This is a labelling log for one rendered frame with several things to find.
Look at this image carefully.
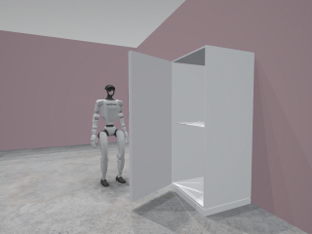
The right robot forearm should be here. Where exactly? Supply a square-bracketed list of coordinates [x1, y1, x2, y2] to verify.
[92, 114, 98, 135]

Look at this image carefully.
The right robot hand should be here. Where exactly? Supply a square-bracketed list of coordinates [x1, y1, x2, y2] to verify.
[91, 134, 98, 148]

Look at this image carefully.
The robot thigh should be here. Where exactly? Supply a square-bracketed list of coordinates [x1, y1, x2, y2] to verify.
[97, 130, 109, 162]
[115, 129, 125, 160]

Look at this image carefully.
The robot left thigh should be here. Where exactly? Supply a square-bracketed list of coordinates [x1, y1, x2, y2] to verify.
[115, 129, 125, 160]

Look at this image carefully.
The left robot hand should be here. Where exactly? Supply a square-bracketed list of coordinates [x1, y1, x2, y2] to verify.
[123, 131, 129, 143]

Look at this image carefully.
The right robot upper arm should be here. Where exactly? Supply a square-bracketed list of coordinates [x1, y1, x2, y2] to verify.
[94, 99, 103, 120]

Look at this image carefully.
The left robot forearm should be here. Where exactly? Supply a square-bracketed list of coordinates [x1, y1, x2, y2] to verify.
[119, 117, 126, 132]

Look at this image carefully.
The robot right thigh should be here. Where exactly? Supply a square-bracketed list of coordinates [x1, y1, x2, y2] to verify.
[97, 130, 109, 162]

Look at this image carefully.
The left robot upper arm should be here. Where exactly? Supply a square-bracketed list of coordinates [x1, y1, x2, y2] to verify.
[117, 99, 124, 119]

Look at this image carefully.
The fridge door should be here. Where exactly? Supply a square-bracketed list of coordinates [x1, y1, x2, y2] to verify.
[128, 51, 173, 202]

